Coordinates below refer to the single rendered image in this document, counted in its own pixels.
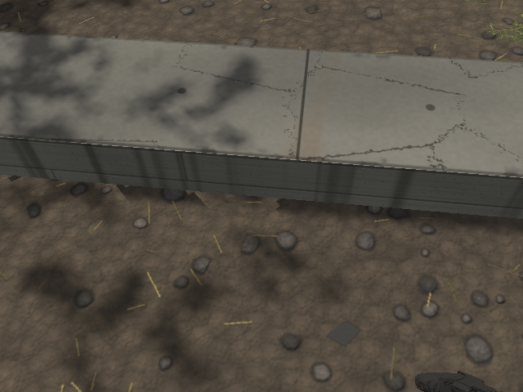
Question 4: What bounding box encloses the robot right hand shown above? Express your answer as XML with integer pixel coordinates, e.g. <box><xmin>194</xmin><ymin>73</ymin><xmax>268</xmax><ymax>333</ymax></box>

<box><xmin>415</xmin><ymin>371</ymin><xmax>503</xmax><ymax>392</ymax></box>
